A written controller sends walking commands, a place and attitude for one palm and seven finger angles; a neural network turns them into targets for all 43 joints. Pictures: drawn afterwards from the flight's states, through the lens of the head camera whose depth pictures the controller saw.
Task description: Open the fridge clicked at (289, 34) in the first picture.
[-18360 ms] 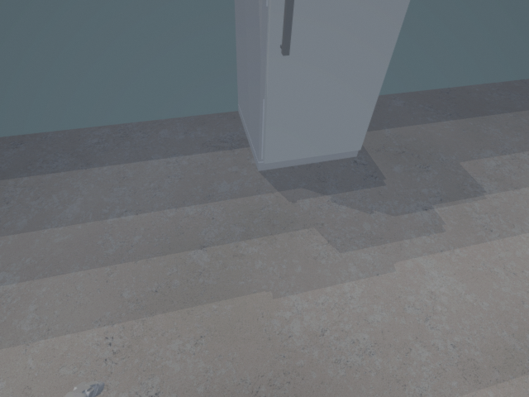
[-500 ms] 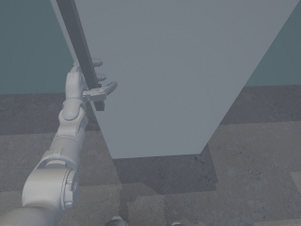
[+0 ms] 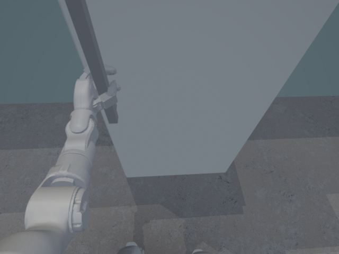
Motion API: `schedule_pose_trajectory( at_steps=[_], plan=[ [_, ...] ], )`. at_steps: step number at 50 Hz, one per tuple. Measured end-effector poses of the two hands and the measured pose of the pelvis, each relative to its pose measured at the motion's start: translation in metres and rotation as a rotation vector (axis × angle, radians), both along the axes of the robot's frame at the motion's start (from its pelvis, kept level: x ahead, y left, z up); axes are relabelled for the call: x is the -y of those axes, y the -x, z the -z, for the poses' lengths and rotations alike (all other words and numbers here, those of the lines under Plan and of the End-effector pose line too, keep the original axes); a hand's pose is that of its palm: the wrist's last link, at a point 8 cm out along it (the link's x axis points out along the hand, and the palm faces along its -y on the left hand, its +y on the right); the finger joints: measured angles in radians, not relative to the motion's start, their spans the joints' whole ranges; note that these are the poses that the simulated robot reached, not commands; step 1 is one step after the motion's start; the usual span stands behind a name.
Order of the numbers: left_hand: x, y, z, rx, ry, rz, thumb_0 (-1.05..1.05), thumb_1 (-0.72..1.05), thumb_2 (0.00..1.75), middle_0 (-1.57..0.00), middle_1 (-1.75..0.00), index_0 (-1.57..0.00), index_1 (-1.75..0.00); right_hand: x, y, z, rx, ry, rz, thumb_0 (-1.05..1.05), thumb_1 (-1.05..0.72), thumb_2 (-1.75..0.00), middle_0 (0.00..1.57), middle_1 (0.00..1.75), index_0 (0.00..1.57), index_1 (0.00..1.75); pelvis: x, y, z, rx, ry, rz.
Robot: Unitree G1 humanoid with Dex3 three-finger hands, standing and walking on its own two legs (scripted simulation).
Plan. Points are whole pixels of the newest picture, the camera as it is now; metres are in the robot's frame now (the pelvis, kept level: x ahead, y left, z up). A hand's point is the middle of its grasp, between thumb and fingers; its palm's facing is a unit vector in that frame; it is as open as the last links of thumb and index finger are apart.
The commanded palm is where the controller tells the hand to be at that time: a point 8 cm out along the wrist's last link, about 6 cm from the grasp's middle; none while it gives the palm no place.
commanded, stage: grip the handle and tug to test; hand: left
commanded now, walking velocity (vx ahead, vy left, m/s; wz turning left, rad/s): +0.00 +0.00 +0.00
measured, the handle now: (95, 52) +0.51 +0.15 +0.19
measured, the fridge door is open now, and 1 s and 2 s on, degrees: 0 7 34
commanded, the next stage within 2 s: pull the door a little, standing still in 0.46 s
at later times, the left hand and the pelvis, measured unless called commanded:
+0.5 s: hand (112, 95) +0.46 +0.13 +0.10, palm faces +0.03 -1.00 +0.01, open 5.7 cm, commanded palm +0.41 +0.18 +0.10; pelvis +0.02 +0.00 +0.01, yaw -2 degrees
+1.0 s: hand (113, 116) +0.40 +0.12 +0.10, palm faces -0.01 -1.00 +0.01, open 6.0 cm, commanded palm +0.34 +0.17 +0.10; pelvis +0.05 +0.00 +0.02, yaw -2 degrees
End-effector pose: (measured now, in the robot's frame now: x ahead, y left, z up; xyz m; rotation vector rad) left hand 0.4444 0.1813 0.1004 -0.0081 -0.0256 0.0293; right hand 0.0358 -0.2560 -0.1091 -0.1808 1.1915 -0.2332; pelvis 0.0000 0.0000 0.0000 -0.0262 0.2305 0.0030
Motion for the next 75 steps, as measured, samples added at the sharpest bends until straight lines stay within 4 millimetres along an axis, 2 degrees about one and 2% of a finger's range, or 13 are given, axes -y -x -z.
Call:
schedule_pose_trajectory(
  at_steps=[12, 19, 24, 30, 38, 42, 47, 52, 54, 61, 65, 70, 75],
  plan=[
    [0.001, 0.001, 0.0, -0.001, 0.002, -0.003, 0.01, 0.7, 0.82, -0.4, -1.4, -0.4, -1.4, 0.0, 0.007, 0.0, -0.003, -0.008, 0.021, 0.01, -0.91, -0.9, 0.2, 0.3, 0.2, 0.3, 0.0, 0.0, -0.001, 0.001, -0.002, 0.011],
    [0.001, 0.001, 0.0, 0.0, 0.002, -0.002, 0.01, 0.71, 0.81, -0.39, -1.4, -0.39, -1.4, -0.001, 0.002, -0.003, 0.009, -0.018, 0.034, 0.01, -0.91, -0.9, 0.2, 0.3, 0.2, 0.3, -0.001, -0.007, -0.003, 0.002, -0.005, 0.022],
    [0.001, 0.003, 0.0, 0.001, 0.0, -0.003, 0.01, 0.72, 0.8, -0.38, -1.4, -0.38, -1.4, -0.002, -0.011, -0.006, 0.038, -0.027, 0.039, 0.01, -0.91, -0.9, 0.2, 0.3, 0.2, 0.3, -0.002, -0.017, -0.005, 0.003, -0.008, 0.032],
    [0.002, 0.009, 0.0, 0.002, 0.001, -0.001, 0.01, 0.72, 0.78, -0.37, -1.4, -0.37, -1.4, -0.004, -0.037, -0.009, 0.079, -0.035, 0.022, 0.01, -0.91, -0.9, 0.2, 0.3, 0.2, 0.3, -0.003, -0.029, -0.008, 0.011, -0.01, 0.033],
    [0.002, 0.01, 0.0, 0.001, 0.0, 0.001, 0.01, 0.71, 0.78, -0.38, -1.4, -0.38, -1.4, -0.005, -0.067, -0.011, 0.119, -0.032, -0.023, 0.01, -0.91, -0.9, 0.2, 0.3, 0.2, 0.3, -0.001, -0.034, -0.009, 0.013, -0.011, 0.019],
    [0.003, 0.017, 0.0, -0.001, 0.002, 0.001, 0.01, 0.72, 0.77, -0.37, -1.4, -0.37, -1.4, -0.006, -0.077, -0.015, 0.152, -0.045, -0.023, 0.01, -0.91, -0.9, 0.2, 0.3, 0.2, 0.3, -0.001, -0.037, -0.011, 0.018, -0.014, 0.027],
    [0.005, 0.041, 0.0, 0.003, 0.001, 0.02, 0.01, 0.7, 0.74, -0.36, -1.4, -0.36, -1.4, -0.009, -0.088, -0.02, 0.187, -0.064, -0.026, 0.01, -0.91, -0.9, 0.2, 0.3, 0.2, 0.3, 0.001, -0.042, -0.015, 0.037, -0.019, 0.035],
    [0.013, 0.084, -0.001, 0.007, 0.008, 0.05, 0.01, 0.68, 0.71, -0.36, -1.4, -0.36, -1.4, -0.012, -0.107, -0.028, 0.245, -0.075, -0.046, 0.01, -0.91, -0.9, 0.2, 0.3, 0.2, 0.3, 0.002, -0.048, -0.019, 0.068, -0.02, 0.033],
    [0.016, 0.099, -0.003, 0.009, -0.047, 0.062, 0.0, 0.65, 0.7, -0.37, -1.4, -0.36, -1.4, -0.013, -0.116, -0.032, 0.262, -0.056, -0.053, 0.01, -0.91, -0.9, 0.2, 0.3, 0.2, 0.3, 0.003, -0.048, -0.02, 0.1, -0.029, 0.027],
    [0.028, 0.133, -0.008, -0.071, -0.129, 0.078, -0.03, 0.61, 0.71, -0.41, -1.4, -0.39, -1.4, -0.021, -0.149, -0.053, 0.323, -0.009, -0.079, 0.01, -0.91, -0.9, 0.2, 0.3, 0.2, 0.3, 0.001, -0.039, -0.036, 0.183, -0.027, 0.01],
    [0.035, 0.149, -0.01, -0.098, -0.138, 0.065, -0.02, 0.61, 0.71, -0.4, -1.37, -0.39, -1.4, -0.026, -0.159, -0.065, 0.397, -0.026, -0.104, 0.01, -0.91, -0.9, 0.2, 0.3, 0.2, 0.3, 0.005, -0.028, -0.038, 0.205, -0.04, 0.011],
    [0.046, 0.17, -0.012, -0.124, -0.141, 0.041, -0.02, 0.61, 0.7, -0.38, -1.36, -0.39, -1.4, -0.026, -0.149, -0.07, 0.432, -0.061, -0.126, 0.01, -0.91, -0.9, 0.2, 0.3, 0.21, 0.3, 0.016, -0.007, -0.041, 0.22, -0.041, 0.001],
    [0.058, 0.193, -0.012, -0.132, -0.142, 0.03, -0.02, 0.62, 0.69, -0.36, -1.35, -0.39, -1.4, -0.013, -0.118, -0.064, 0.4, -0.069, -0.12, 0.01, -0.91, -0.9, 0.2, 0.3, 0.21, 0.3, 0.03, 0.014, -0.042, 0.229, -0.042, -0.018]
  ],
)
